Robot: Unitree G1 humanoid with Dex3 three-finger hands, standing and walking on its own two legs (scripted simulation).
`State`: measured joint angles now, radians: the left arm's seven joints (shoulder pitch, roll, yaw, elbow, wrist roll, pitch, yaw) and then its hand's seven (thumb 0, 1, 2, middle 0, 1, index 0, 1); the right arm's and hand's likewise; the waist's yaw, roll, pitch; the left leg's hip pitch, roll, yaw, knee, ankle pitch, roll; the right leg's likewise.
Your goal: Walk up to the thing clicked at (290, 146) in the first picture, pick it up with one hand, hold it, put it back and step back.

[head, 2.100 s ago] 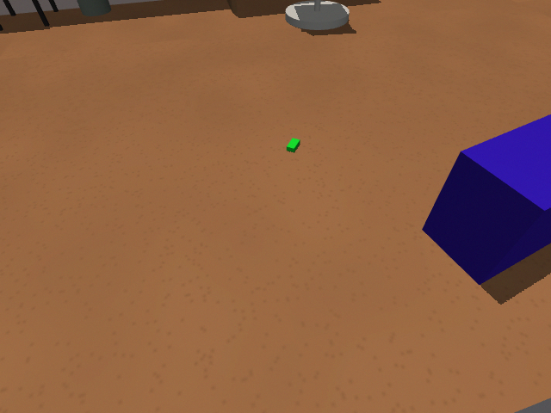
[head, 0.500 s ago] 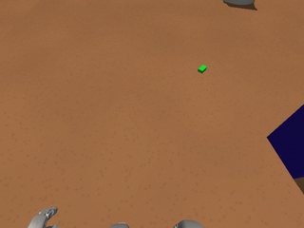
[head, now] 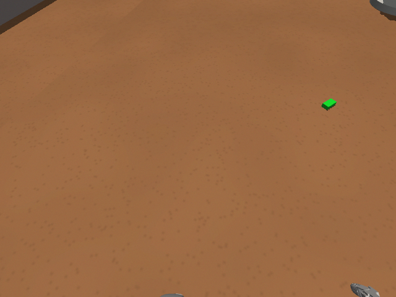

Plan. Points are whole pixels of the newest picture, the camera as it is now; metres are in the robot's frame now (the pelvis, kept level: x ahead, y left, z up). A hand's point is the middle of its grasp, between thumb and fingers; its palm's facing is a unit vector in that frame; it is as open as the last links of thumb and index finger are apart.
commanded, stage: walk up
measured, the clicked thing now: (329, 104) +1.44 -0.85 -0.74
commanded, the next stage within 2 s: stand in 0.70 s
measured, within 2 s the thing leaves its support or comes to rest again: neither
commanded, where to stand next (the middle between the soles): +0.05 +0.00 m, yaw +2 degrees
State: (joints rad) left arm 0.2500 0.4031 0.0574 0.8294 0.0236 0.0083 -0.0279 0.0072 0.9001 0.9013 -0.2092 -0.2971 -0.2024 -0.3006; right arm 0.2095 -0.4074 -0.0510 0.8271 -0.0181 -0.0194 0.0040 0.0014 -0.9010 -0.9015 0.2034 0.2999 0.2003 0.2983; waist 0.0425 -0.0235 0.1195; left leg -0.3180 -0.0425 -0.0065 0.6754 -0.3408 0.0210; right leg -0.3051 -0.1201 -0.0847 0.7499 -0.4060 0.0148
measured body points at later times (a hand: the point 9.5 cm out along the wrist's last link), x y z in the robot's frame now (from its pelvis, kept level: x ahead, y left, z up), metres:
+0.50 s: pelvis +0.00 -0.01 +0.02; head +0.01 +0.00 +0.47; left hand +0.06 +0.30 -0.11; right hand +0.11 -0.30 -0.10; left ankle +0.02 +0.11 -0.71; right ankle +0.01 -0.15 -0.71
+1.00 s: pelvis +0.00 -0.02 +0.03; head +0.02 -0.01 +0.48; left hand +0.06 +0.29 -0.10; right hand +0.11 -0.31 -0.10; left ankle +0.02 +0.11 -0.71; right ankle +0.01 -0.15 -0.71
